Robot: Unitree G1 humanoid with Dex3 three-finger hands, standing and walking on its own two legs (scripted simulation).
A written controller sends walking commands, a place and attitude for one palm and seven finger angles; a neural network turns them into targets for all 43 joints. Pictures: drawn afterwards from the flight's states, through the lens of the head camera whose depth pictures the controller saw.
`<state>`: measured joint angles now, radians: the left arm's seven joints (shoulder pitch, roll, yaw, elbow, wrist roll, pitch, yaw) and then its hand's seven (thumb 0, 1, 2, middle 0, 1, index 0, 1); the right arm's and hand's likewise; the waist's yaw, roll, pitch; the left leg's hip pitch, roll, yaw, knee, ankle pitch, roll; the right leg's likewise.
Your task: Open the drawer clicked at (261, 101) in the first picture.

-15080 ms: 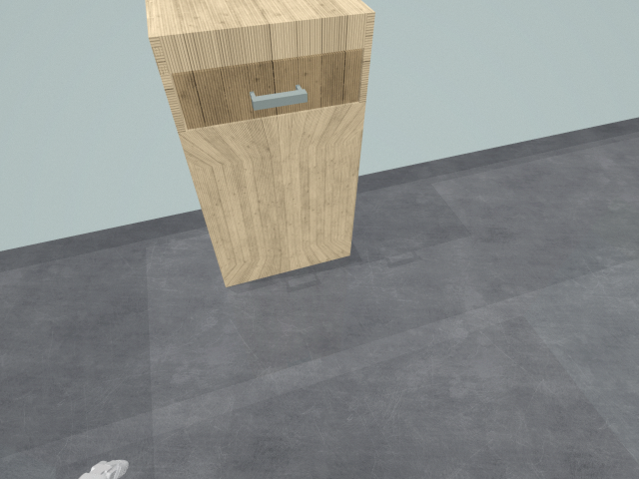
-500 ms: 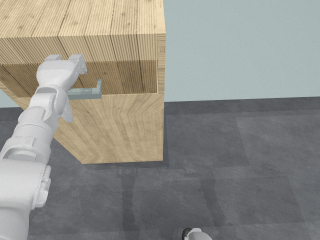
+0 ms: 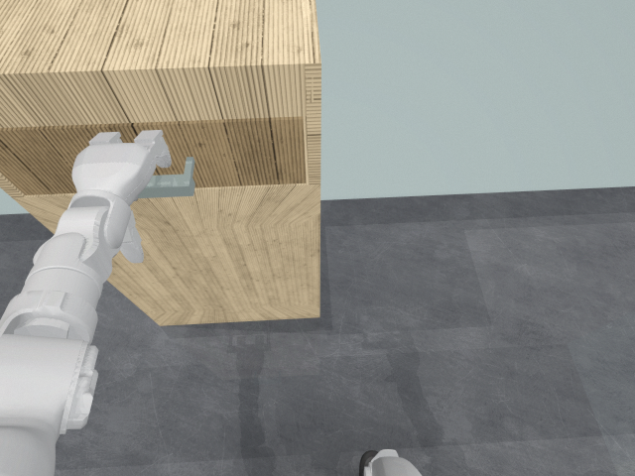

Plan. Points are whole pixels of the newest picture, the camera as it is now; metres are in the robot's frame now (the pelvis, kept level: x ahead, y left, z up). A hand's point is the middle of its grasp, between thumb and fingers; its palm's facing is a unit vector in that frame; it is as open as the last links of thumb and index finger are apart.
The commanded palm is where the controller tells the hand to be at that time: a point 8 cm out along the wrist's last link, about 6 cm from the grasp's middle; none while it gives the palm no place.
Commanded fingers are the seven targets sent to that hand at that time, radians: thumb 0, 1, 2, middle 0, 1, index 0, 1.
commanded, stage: lower the fingers behind the handle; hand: left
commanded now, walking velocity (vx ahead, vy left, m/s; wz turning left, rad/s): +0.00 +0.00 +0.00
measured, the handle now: (147, 176) +0.53 +0.24 +0.02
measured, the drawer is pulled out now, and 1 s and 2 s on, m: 0.00 0.00 0.00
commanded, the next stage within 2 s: close the thumb around the handle in 1.20 s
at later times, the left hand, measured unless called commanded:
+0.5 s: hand (145, 204) +0.48 +0.23 +0.01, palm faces -0.06 +0.00 -1.00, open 13.8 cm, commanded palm +0.46 +0.24 +0.06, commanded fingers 0.00 -0.50 0.30 -0.30 -1.20 -0.30 -1.20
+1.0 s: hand (153, 210) +0.48 +0.23 -0.01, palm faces -0.05 +0.00 -1.00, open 13.7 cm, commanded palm +0.47 +0.23 +0.04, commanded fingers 0.00 -0.50 0.30 -0.30 -1.20 -0.30 -1.20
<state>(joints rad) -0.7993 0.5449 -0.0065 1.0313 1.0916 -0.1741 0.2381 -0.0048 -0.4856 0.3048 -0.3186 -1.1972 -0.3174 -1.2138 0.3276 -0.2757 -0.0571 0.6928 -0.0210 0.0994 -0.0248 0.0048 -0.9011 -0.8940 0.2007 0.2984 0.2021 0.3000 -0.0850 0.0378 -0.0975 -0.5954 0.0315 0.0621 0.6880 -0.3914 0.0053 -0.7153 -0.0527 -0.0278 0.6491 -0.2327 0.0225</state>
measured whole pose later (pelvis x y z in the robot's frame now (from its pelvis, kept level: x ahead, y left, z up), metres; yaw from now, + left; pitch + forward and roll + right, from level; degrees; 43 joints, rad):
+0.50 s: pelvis +0.00 +0.00 -0.01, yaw +0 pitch +20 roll +0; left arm -0.82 0.53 0.00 1.08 1.12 -0.15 0.34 0.00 -0.49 0.30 -0.32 -1.20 -0.32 -1.20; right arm 0.33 -0.27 -0.06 0.73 -0.04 0.09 0.00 0.00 -0.90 -0.89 0.20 0.30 0.20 0.30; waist -0.11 0.04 -0.12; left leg -0.72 0.03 0.06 0.79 -0.43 0.01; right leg -0.83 -0.06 -0.03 0.74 -0.26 0.03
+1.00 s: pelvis -0.01 +0.00 -0.03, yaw +0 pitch +23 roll -1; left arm -0.86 0.52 -0.01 1.12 1.12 -0.12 0.37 0.00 -0.48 0.30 -0.32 -1.20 -0.33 -1.22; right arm 0.33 -0.28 -0.06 0.74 -0.05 0.08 0.00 0.00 -0.90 -0.89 0.20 0.30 0.20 0.30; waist -0.12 0.05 -0.14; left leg -0.82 0.03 0.04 0.89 -0.46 0.01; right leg -0.93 -0.06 -0.03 0.82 -0.29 0.02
